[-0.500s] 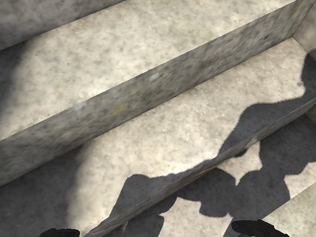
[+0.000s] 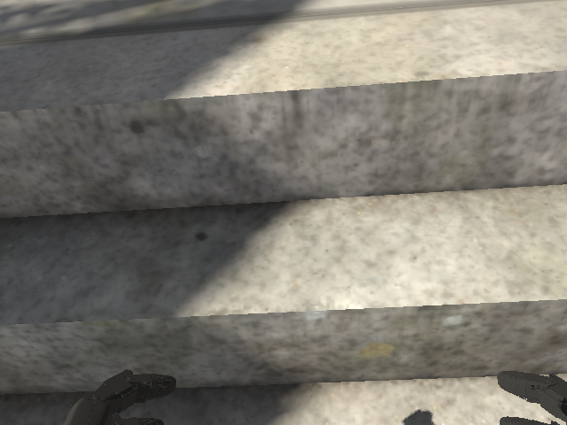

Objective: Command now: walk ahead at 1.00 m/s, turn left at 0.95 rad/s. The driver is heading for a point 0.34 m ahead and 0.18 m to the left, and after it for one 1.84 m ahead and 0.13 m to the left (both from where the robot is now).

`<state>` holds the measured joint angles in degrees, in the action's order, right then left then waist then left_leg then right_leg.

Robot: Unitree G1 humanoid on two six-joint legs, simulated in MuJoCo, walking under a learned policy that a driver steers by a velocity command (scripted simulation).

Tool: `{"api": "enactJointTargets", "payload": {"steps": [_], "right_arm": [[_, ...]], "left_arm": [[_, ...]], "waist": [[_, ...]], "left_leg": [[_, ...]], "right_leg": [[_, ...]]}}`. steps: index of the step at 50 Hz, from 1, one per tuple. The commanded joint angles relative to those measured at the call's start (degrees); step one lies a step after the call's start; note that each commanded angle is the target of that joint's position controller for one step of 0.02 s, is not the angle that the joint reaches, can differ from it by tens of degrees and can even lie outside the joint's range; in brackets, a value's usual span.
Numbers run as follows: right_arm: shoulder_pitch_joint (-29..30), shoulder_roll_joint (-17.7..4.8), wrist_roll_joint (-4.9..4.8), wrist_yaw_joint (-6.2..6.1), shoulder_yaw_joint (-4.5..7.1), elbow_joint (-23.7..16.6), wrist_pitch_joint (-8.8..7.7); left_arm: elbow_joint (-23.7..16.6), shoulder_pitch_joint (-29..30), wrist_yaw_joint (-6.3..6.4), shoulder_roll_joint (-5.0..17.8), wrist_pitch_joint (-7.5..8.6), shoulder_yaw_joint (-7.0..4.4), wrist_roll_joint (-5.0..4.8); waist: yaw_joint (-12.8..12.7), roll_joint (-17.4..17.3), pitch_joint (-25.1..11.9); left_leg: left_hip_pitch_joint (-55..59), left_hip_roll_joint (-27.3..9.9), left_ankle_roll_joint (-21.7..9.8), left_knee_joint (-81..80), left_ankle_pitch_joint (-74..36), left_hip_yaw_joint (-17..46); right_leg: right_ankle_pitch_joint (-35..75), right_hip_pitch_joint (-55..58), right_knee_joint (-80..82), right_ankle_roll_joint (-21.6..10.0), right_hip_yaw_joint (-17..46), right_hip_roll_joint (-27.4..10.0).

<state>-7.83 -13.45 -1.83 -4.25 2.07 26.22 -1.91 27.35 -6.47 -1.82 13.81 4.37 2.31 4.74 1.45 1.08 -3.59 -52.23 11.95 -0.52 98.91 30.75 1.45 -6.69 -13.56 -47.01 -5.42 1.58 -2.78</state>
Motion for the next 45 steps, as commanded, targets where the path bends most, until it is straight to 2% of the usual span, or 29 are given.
{"api": "enactJointTargets", "payload": {"steps": [1,2,3,4,5,6,8,9,10,11,12,14,16,19,21,22,23,24,25,26,27,28,30,32,37,39,42,43,45], "right_arm": [[15.7,9.4,-0.45,1.14,-5.97,-10.2,-1.53],[5.1,5.6,0.94,4.55,-4.75,-9.4,-1.77],[-0.9,-5.5,4.32,6.05,-2.88,-8.3,-3.5],[2.1,-5.4,4.32,5.91,-2.4,-4.6,-4.05],[18.9,1.0,6.06,6.6,-5.18,-4.7,-5.14],[9.9,1.4,7.38,6.68,-5.34,-5.0,-2.6],[-9.2,-9.3,6.76,6.14,-1.04,-0.5,2.21],[-18.6,-13.3,7.35,4.86,1.02,4.6,3.49],[-16.0,-17.1,6.36,3.02,2.87,5.5,4.06],[-6.7,-16.3,6.39,1.26,2.05,2.4,2.75],[-10.6,-7.9,5.08,0.37,0.31,6.4,1.55],[-13.1,-0.9,1.59,-0.19,-0.15,9.3,-1.91],[-6.2,3.8,1.59,-1.05,-1.33,7.6,-2.76],[2.5,2.1,1.37,0.06,-2.36,4.2,-1.75],[6.6,-0.6,-0.05,1.02,-2.28,2.4,-0.86],[4.5,1.0,-3.34,-0.42,-1.35,1.7,1.13],[1.5,0.4,-4.69,0.52,-0.51,1.7,1.22],[-9.8,-4.2,-4.42,1.73,2.23,2.0,0.74],[-14.6,-7.7,-3.86,3.77,3.09,1.9,-0.09],[-18.4,-11.4,-2.72,5.02,2.96,1.7,0.58],[-13.8,-9.6,-1.46,5.2,2.19,1.4,1.04],[-6.1,-8.6,-0.13,5.56,1.88,-0.2,1.67],[0.5,-3.3,-0.8,6.15,-0.16,-4.0,2.52],[2.0,-2.8,-1.31,6.91,-0.71,-4.5,3.5],[5.0,-0.5,-1.24,7.7,-3.68,-6.2,3.03],[-1.7,-0.5,-1.48,8.82,-4.11,-4.6,2.24],[-11.5,-9.2,1.17,7.78,0.16,1.6,1.52],[-13.8,-7.1,1.25,7.79,0.18,1.1,1.16],[-9.3,-6.7,2.41,7.02,-0.07,1.1,0.31]], "left_arm": [[11.5,-3.8,-0.81,-6.4,-1.89,1.18,0.37],[11.4,6.5,0.97,5.2,-1.22,-1.99,0.09],[11.1,7.2,3.19,22.3,-0.22,-7.33,-1.37],[11.5,4.1,4.88,21.3,-0.81,-8.21,-0.39],[14.6,-10.4,6.31,15.0,-1.35,-6.64,-3.18],[16.5,-12.2,7.41,18.7,-1.18,-6.8,-3.08],[12.8,-2.4,8.2,24.9,0.0,-8.77,-4.7],[8.3,7.4,7.27,24.0,0.25,-8.22,-3.76],[6.0,11.5,5.01,17.8,-0.08,-6.32,-2.97],[3.9,16.8,2.75,16.3,0.43,-5.85,-1.78],[-0.6,21.5,0.43,8.6,0.27,-3.9,-0.82],[-4.0,15.2,-2.44,1.5,0.93,-0.94,1.88],[-3.3,9.7,-3.65,0.8,1.15,0.23,1.75],[-2.3,3.0,-2.8,-0.1,0.5,1.44,0.44],[-1.9,-2.3,-1.33,0.0,-1.12,2.68,1.66],[-1.8,-0.4,-0.26,-2.2,-1.99,3.25,1.5],[0.2,2.0,0.77,-5.1,-1.24,3.32,0.2],[0.2,12.2,1.3,-2.4,-0.07,3.39,-1.16],[0.4,12.6,2.02,0.1,0.29,1.94,-3.6],[-1.1,12.2,2.85,5.3,-0.25,-0.43,-5.91],[-0.7,4.8,3.83,6.4,-0.75,-1.57,-6.09],[0.1,-0.5,4.75,7.0,-1.12,-1.82,-4.07],[0.8,-0.4,5.38,8.2,-0.26,-3.32,-1.73],[1.0,-1.6,5.05,5.8,-0.29,-3.1,-2.39],[5.6,-9.9,4.47,8.3,-0.97,-4.99,-4.83],[7.8,-7.8,3.93,9.0,-0.78,-5.27,-4.8],[9.5,-12.4,2.42,7.6,0.6,-4.17,-4.91],[9.0,-10.2,2.71,9.0,0.46,-4.3,-5.33],[5.0,-6.9,2.2,5.9,-0.31,-3.14,-5.45]], "waist": [[1.5,21.2,21.0],[13.3,17.6,5.1],[15.3,12.6,-18.7],[7.4,5.8,-26.7],[-5.1,-0.9,-28.3],[1.6,0.5,-34.1],[13.5,0.5,-32.3],[18.8,-4.8,-30.3],[18.0,-26.1,-23.7],[14.8,-30.3,-22.3],[11.8,-18.5,-7.8],[3.4,-1.4,4.7],[-2.6,-1.0,5.5],[-7.9,0.2,3.1],[-10.9,-0.8,1.9],[-9.8,6.9,5.2],[-7.5,22.1,7.4],[3.9,29.3,4.0],[9.5,19.2,-2.7],[11.8,11.7,-8.6],[6.7,3.8,-4.9],[2.6,-1.8,1.9],[2.7,1.5,6.6],[0.9,3.5,6.6],[-3.3,-0.2,7.7],[0.6,1.4,5.1],[4.6,-10.6,-5.5],[7.8,-7.8,-6.0],[4.0,-6.7,-4.4]], "left_leg": [[-11.8,2.8,0.6,17.0,11.0,-5.1],[2.9,3.0,-0.9,14.8,10.0,-7.7],[13.5,-4.1,-0.1,-4.4,5.9,-13.5],[13.3,-0.5,-0.8,-4.2,6.7,-18.6],[17.5,-2.8,-4.6,-0.9,8.7,-15.6],[23.4,-3.2,-7.1,-5.6,12.8,-12.7],[38.7,-2.0,-10.3,-20.7,14.1,-8.3],[45.9,-1.3,-14.0,-30.0,13.1,3.1],[46.0,-10.9,-22.8,-51.0,14.5,30.3],[38.6,-17.1,-29.5,-73.7,25.7,62.6],[28.6,-13.5,-24.4,-71.8,29.5,59.9],[19.2,-9.2,-17.7,-63.6,21.2,48.4],[10.4,-5.0,-16.0,-58.0,11.8,39.4],[-2.8,-4.3,-15.8,-58.8,-7.3,30.2],[-9.3,-1.8,-8.8,-60.5,-13.4,18.8],[-13.6,0.5,-1.6,-51.4,-4.5,13.6],[-7.3,4.6,2.5,-22.9,-1.4,1.3],[-6.3,3.2,6.4,-1.7,8.3,0.4],[-11.2,-3.4,6.7,2.3,6.6,3.3],[-4.7,-11.8,8.1,-4.8,-2.9,7.2],[-5.8,-13.0,7.4,-13.8,-8.6,5.8],[-10.3,-11.3,8.3,-14.7,-11.7,1.0],[-9.8,-16.6,8.2,-24.0,-9.8,-0.6],[-6.4,-17.2,8.7,-32.0,-8.9,-2.0],[1.6,-18.6,7.5,-52.0,-10.5,-5.6],[21.6,-17.8,2.4,-65.7,-9.8,-6.5],[56.2,-12.6,-5.9,-63.7,-20.8,-6.9],[57.1,-14.9,-7.3,-66.9,-20.0,-1.8],[53.5,-19.4,-5.9,-69.3,-31.0,6.0]], "right_leg": [[35.7,-7.0,54.8,0.9,-13.7,-0.1],[101.5,-5.5,30.2,7.1,-15.6,-1.5],[131.5,11.2,19.6,7.4,-10.4,-5.0],[156.1,18.1,17.8,5.5,-6.6,-10.3],[155.5,8.9,17.6,8.9,-3.8,-10.6],[151.1,9.4,18.3,8.3,-3.5,-13.9],[153.9,4.3,7.5,2.9,-2.8,-17.6],[133.3,-7.8,-3.5,0.7,-3.6,-11.1],[45.0,-24.5,-33.0,0.5,-2.6,1.6],[5.8,-24.8,-63.5,5.6,6.0,14.2],[0.2,-29.3,-67.5,4.3,10.9,12.4],[-4.0,-33.0,-56.0,1.3,14.6,10.0],[-7.7,-25.7,-53.6,-0.6,13.7,10.5],[-12.4,-13.0,-47.9,-2.3,7.4,10.5],[-23.3,-1.6,-10.7,-5.3,7.5,4.1],[-23.7,5.1,26.4,-8.0,11.5,-2.9],[-2.8,2.8,34.6,-5.3,6.5,-6.4],[44.9,4.7,16.6,-5.4,6.7,-9.6],[52.9,14.0,7.6,-5.2,7.6,-13.2],[31.5,12.8,8.3,-6.5,15.0,-16.0],[12.3,13.4,14.8,-6.3,13.5,-16.3],[7.4,14.4,17.8,-6.5,8.9,-14.7],[4.3,13.2,22.1,-5.1,3.7,-15.1],[5.3,14.6,23.4,-5.2,0.7,-15.0],[4.2,19.0,24.6,-5.3,-4.9,-17.5],[4.5,10.8,25.2,-5.9,-8.3,-16.0],[2.7,-4.1,5.3,-3.4,-11.6,-7.0],[-11.2,-5.3,1.4,-3.2,-10.3,-6.1],[-23.6,-6.4,0.1,-1.8,-6.9,-4.2]]}}
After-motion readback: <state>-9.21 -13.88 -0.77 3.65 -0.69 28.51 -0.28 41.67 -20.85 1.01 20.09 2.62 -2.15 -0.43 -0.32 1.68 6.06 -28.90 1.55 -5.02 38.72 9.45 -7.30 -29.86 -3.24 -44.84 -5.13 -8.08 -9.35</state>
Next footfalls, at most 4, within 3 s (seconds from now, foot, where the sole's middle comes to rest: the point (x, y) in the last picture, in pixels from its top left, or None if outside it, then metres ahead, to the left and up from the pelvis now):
0.02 right None -0.11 -0.08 -0.83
0.16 left None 0.11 0.05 -0.61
0.44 right None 0.01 -0.29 -0.61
0.80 left None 0.05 0.09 -0.61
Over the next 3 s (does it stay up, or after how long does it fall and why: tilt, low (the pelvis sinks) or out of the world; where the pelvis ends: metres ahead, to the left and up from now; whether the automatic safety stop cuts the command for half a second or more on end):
falls after 2.82 s (tilt)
